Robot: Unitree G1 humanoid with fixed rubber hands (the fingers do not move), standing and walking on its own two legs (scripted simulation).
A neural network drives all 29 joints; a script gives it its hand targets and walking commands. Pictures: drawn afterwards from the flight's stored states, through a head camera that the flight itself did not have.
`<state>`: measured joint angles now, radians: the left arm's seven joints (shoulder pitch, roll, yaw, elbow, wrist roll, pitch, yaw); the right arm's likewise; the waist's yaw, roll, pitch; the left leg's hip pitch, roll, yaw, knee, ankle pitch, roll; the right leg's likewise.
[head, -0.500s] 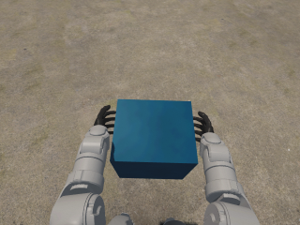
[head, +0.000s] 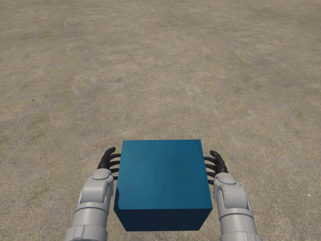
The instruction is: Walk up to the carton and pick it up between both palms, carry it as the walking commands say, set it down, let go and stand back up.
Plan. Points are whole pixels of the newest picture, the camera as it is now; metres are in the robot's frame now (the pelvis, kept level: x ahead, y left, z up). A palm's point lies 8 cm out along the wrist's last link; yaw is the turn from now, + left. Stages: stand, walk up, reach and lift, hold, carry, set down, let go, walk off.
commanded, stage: reach and lift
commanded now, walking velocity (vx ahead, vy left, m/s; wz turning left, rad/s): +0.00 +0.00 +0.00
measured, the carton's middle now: (162, 187) +0.29 +0.00 -0.04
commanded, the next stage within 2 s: hold in 0.94 s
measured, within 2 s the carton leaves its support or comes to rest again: neither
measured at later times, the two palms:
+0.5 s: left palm (104, 172) +0.28 +0.15 +0.04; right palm (223, 174) +0.28 -0.15 +0.05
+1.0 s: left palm (102, 176) +0.27 +0.15 +0.04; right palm (222, 179) +0.27 -0.15 +0.04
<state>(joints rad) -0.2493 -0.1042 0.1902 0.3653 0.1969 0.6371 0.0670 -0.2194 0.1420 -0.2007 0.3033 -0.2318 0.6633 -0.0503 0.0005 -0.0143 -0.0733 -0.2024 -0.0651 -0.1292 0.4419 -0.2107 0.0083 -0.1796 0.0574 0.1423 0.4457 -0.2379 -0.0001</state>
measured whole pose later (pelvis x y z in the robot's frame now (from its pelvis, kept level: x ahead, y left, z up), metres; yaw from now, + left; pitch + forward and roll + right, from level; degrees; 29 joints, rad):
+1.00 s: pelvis +0.00 +0.00 +0.00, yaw +0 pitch -6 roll +0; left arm -0.22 -0.14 0.18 0.26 0.24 0.76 0.07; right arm -0.21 0.14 -0.19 0.25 -0.27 0.75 -0.01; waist 0.00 -0.01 -0.04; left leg -0.11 -0.06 -0.12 0.42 -0.20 0.01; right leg -0.08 0.05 0.14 0.41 -0.22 0.00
